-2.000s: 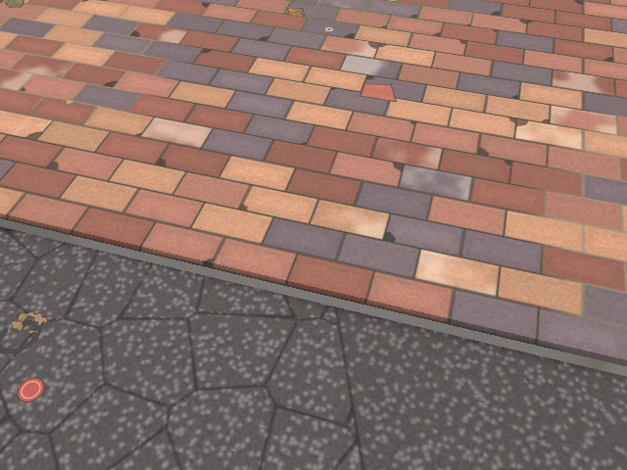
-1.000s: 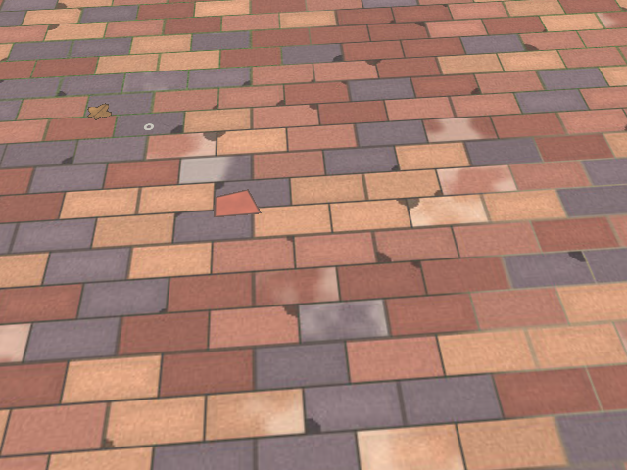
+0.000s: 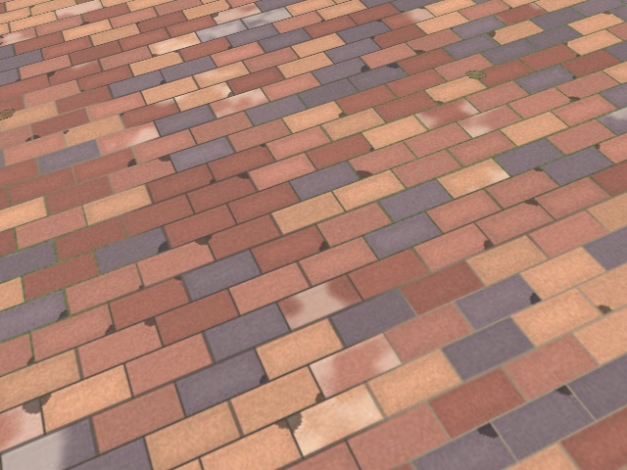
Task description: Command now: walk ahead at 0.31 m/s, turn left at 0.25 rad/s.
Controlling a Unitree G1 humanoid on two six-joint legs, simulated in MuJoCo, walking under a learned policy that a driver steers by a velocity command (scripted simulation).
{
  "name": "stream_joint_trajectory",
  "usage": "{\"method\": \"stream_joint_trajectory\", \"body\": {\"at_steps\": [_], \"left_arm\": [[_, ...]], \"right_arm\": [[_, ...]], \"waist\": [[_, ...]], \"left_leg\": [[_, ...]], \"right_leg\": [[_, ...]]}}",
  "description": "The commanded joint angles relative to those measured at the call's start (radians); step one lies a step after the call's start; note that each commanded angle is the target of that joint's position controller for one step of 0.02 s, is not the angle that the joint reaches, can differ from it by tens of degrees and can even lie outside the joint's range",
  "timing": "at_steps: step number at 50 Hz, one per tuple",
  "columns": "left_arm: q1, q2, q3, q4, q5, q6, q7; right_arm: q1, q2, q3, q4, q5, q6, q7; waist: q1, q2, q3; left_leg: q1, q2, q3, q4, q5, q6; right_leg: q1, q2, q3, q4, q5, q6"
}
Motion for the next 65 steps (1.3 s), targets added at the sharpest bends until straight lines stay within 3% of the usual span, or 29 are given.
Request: {"method": "stream_joint_trajectory", "body": {"at_steps": [1, 4, 7, 10, 12, 13, 14, 15, 16, 17, 19, 22, 31, 34, 35, 36, 37, 38, 40, 45, 49, 54, 55, 56, 57, 58, 60, 62, 65], "left_arm": [[-0.077, 0.146, 0.039, -0.06, 0.005, -0.02, 0.027], [-0.092, 0.175, 0.047, -0.049, -0.006, -0.006, 0.05], [-0.072, 0.198, 0.059, -0.025, -0.023, 0.016, 0.059], [-0.124, 0.218, 0.07, -0.035, -0.039, 0.041, 0.072], [-0.134, 0.202, 0.065, -0.044, -0.042, 0.05, 0.073], [-0.096, 0.148, 0.044, -0.065, -0.005, 0.043, 0.064], [0.014, 0.075, 0.021, -0.081, 0.03, 0.036, 0.046], [0.008, 0.142, 0.027, -0.073, -0.003, 0.028, 0.028], [-0.086, 0.189, 0.036, -0.097, -0.037, 0.029, 0.023], [-0.144, 0.19, 0.039, -0.096, -0.029, 0.037, 0.035], [-0.176, 0.19, 0.046, -0.109, -0.01, 0.064, 0.053], [-0.144, 0.134, 0.032, -0.105, -0.004, 0.067, 0.063], [-0.213, 0.141, 0.036, -0.12, -0.023, 0.051, 0.049], [-0.148, 0.15, 0.05, -0.102, -0.027, 0.035, 0.035], [-0.123, 0.207, 0.067, -0.103, -0.013, 0.036, 0.037], [-0.159, 0.302, 0.087, -0.112, 0.017, 0.05, 0.043], [-0.17, 0.262, 0.083, -0.127, 0.042, 0.048, 0.04], [-0.218, 0.206, 0.067, -0.152, 0.033, 0.047, 0.047], [-0.271, 0.155, 0.052, -0.164, -0.003, 0.053, 0.056], [-0.194, 0.179, 0.056, -0.15, 0.001, 0.08, 0.07], [-0.202, 0.233, 0.078, -0.146, -0.01, 0.089, 0.06], [-0.229, 0.217, 0.078, -0.124, -0.052, 0.083, 0.051], [-0.166, 0.186, 0.072, -0.098, -0.051, 0.075, 0.048], [-0.149, 0.136, 0.058, -0.126, 0.001, 0.071, 0.042], [-0.236, 0.141, 0.054, -0.152, 0.011, 0.072, 0.051], [-0.271, 0.185, 0.068, -0.146, -0.006, 0.081, 0.054], [-0.235, 0.169, 0.07, -0.098, -0.022, 0.103, 0.072], [-0.203, 0.171, 0.074, -0.083, -0.016, 0.117, 0.081], [-0.189, 0.161, 0.067, -0.075, -0.033, 0.129, 0.086]], "right_arm": [[-0.002, -0.019, -0.005, -0.058, -0.012, 0.009, -0.004], [-0.107, 0.011, 0.01, -0.107, -0.022, 0.01, 0.015], [-0.126, -0.017, 0.001, -0.145, -0.02, 0.012, 0.039], [-0.051, -0.069, -0.021, -0.153, -0.026, 0.011, 0.057], [0.115, -0.139, -0.056, -0.118, -0.029, 0.006, 0.041], [0.164, -0.225, -0.075, -0.128, -0.036, 0.008, 0.014], [0.124, -0.276, -0.071, -0.162, -0.055, 0.01, 0.007], [0.111, -0.235, -0.064, -0.188, -0.042, 0.018, 0.01], [0.038, -0.184, -0.056, -0.208, -0.027, 0.025, 0.007], [-0.014, -0.137, -0.044, -0.215, -0.008, 0.035, -0.002], [-0.054, -0.108, -0.031, -0.228, -0.012, 0.053, -0.016], [-0.041, -0.146, -0.046, -0.236, -0.035, 0.063, -0.032], [-0.038, -0.16, -0.058, -0.271, -0.022, 0.103, -0.051], [-0.048, -0.146, -0.054, -0.28, -0.007, 0.115, -0.052], [-0.017, -0.108, -0.043, -0.282, -0.007, 0.116, -0.053], [-0.002, -0.072, -0.036, -0.308, -0.006, 0.108, -0.048], [-0.015, -0.151, -0.059, -0.312, -0.024, 0.09, -0.042], [0.008, -0.194, -0.077, -0.285, -0.018, 0.089, -0.038], [0.05, -0.159, -0.074, -0.239, -0.014, 0.112, -0.044], [-0.062, -0.076, -0.039, -0.294, -0.001, 0.121, -0.035], [-0.076, -0.063, -0.026, -0.318, -0.006, 0.119, -0.017], [0.043, -0.084, -0.048, -0.281, -0.006, 0.123, -0.002], [0.055, -0.121, -0.059, -0.281, -0.008, 0.119, -0.009], [0.076, -0.253, -0.091, -0.304, -0.019, 0.113, -0.025], [0.081, -0.276, -0.086, -0.312, -0.058, 0.102, -0.02], [0.085, -0.235, -0.074, -0.305, -0.066, 0.087, -0.012], [-0.029, -0.176, -0.056, -0.295, -0.039, 0.082, -0.024], [-0.071, -0.147, -0.037, -0.287, -0.02, 0.092, -0.037], [-0.071, -0.123, -0.019, -0.27, -0.038, 0.093, -0.049]], "waist": [[-0.045, -0.102, 0.008], [-0.005, -0.127, 0.018], [0.007, -0.137, 0.001], [-0.039, -0.154, -0.039], [-0.121, -0.089, -0.124], [-0.117, 0.076, -0.209], [-0.019, 0.215, -0.328], [-0.068, 0.107, -0.457], [-0.074, 0.05, -0.337], [-0.059, -0.043, -0.211], [-0.022, -0.022, -0.104], [-0.009, 0.036, -0.114], [-0.06, 0.118, -0.132], [-0.016, 0.119, -0.119], [-0.023, 0.036, -0.132], [-0.075, -0.272, -0.08], [-0.049, -0.343, -0.08], [-0.063, -0.247, -0.077], [-0.074, -0.169, -0.052], [0.002, -0.222, -0.041], [0.013, -0.257, -0.075], [-0.053, -0.236, -0.091], [-0.047, -0.147, -0.094], [-0.015, 0.158, -0.115], [-0.074, 0.29, -0.148], [-0.108, 0.159, -0.18], [-0.048, 0.072, -0.108], [-0.022, 0.079, -0.117], [-0.032, 0.092, -0.139]], "left_leg": [[-0.064, 0.003, -0.029, -0.149, 0.121, -0.028], [0.044, -0.018, 0.062, -0.397, 0.266, -0.032], [0.055, -0.03, 0.084, -0.487, 0.242, -0.011], [0.127, -0.075, 0.123, -0.531, 0.128, 0.038], [0.372, -0.135, 0.126, -0.685, 0.289, 0.094], [0.636, 0.06, -0.133, -0.625, 0.72, 0.172], [0.865, 0.288, -0.55, -0.591, 1.077, 0.394], [0.888, 0.297, -0.583, -0.665, 0.831, 0.443], [0.784, 0.248, -0.505, -0.721, 0.525, 0.401], [0.642, 0.186, -0.42, -0.759, 0.335, 0.326], [0.402, 0.112, -0.339, -0.807, 0.211, 0.267], [0.326, 0.062, -0.284, -0.802, 0.312, 0.251], [0.357, 0.039, -0.426, -0.767, -0.018, 0.185], [0.338, -0.002, -0.442, -0.695, 0.008, 0.137], [0.248, -0.057, -0.383, -0.591, -0.122, 0.088], [0.035, -0.223, -0.156, -0.376, -0.34, 0.023], [-0.015, -0.196, -0.1, -0.111, -0.42, -0.026], [-0.004, -0.161, -0.115, 0.019, -0.353, -0.046], [-0.016, -0.144, -0.079, 0.134, -0.242, -0.082], [-0.035, -0.089, 0.013, -0.019, -0.167, -0.127], [0.137, -0.054, 0.071, -0.241, -0.21, -0.107], [0.356, -0.089, 0.121, -0.641, 0.039, -0.026], [0.478, -0.069, 0.051, -0.74, 0.278, 0.009], [0.677, 0.189, -0.282, -0.695, 0.812, 0.113], [0.63, 0.361, -0.442, -0.687, 1.033, 0.334], [0.599, 0.318, -0.375, -0.696, 0.931, 0.345], [0.553, 0.19, -0.235, -0.684, 0.739, 0.222], [0.503, 0.157, -0.198, -0.678, 0.758, 0.203], [0.52, 0.158, -0.196, -0.693, 0.707, 0.215]], "right_leg": [[0.077, -0.24, 0.065, -0.142, 0.625, -0.107], [0.049, -0.211, -0.041, -0.135, 0.635, -0.083], [0.148, -0.251, -0.046, -0.072, 0.674, -0.089], [0.207, -0.266, -0.053, 0.092, 0.853, -0.064], [0.148, -0.175, -0.091, 0.394, 0.758, 0.005], [-0.099, -0.097, -0.084, 0.688, 0.254, 0.068], [-0.397, 0.096, 0.049, 1.018, -0.529, 0.132], [-0.436, 0.053, 0.233, 1.115, -0.48, 0.13], [-0.517, 0.021, 0.218, 1.084, -0.376, 0.115], [-0.531, -0.022, 0.203, 1.004, -0.297, 0.113], [-0.434, -0.045, 0.196, 0.865, -0.227, 0.113], [-0.355, -0.017, 0.161, 0.69, -0.199, 0.131], [-0.267, 0.015, 0.191, 0.362, -0.105, 0.127], [-0.105, 0.013, 0.168, 0.076, 0.013, 0.084], [0.009, -0.129, 0.271, 0.009, 0.035, 0.032], [0.053, -0.34, 0.511, -0.041, 0.187, -0.105], [-0.009, -0.446, 0.637, -0.064, 0.288, -0.217], [-0.022, -0.405, 0.545, -0.038, 0.306, -0.203], [-0.01, -0.286, 0.357, 0.001, 0.299, -0.12], [0.092, -0.258, 0.215, -0.003, 0.35, -0.145], [0.068, -0.301, 0.167, 0.007, 0.374, -0.158], [0.055, -0.296, 0.094, 0.175, 0.566, -0.092], [-0.036, -0.245, 0.03, 0.265, 0.413, -0.014], [-0.329, -0.132, -0.056, 0.534, -0.099, 0.095], [-0.48, -0.016, 0.048, 0.79, -0.5, 0.142], [-0.472, -0.032, 0.142, 0.917, -0.486, 0.139], [-0.492, -0.034, 0.158, 0.938, -0.342, 0.133], [-0.434, -0.009, 0.144, 0.983, -0.265, 0.153], [-0.407, 0.019, 0.145, 0.996, -0.226, 0.164]]}}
